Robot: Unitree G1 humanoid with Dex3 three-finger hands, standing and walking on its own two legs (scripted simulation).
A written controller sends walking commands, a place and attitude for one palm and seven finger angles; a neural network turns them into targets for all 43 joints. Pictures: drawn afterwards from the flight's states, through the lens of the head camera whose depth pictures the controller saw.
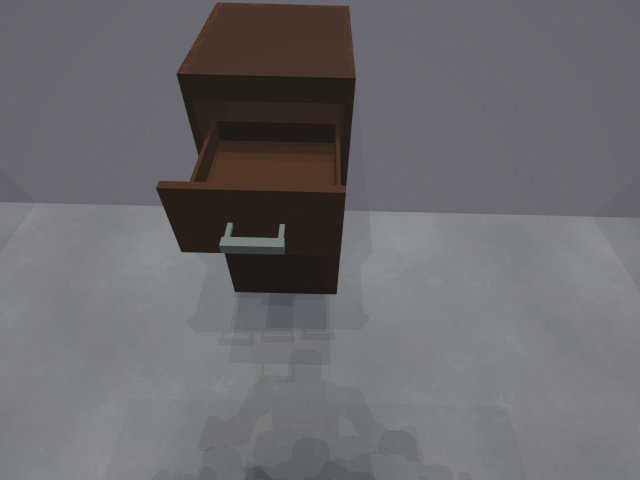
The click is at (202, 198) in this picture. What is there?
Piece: drawer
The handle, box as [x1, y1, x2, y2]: [219, 223, 284, 254]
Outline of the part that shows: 219,244 221,252 283,254 284,224 280,224 279,234 277,238 231,237 230,235 232,223 227,223 225,234 223,237 221,237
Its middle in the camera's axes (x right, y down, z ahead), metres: -0.13 +0.00 +0.73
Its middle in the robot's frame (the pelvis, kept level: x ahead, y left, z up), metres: +0.54 +0.16 -0.08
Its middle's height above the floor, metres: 0.69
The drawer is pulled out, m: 0.30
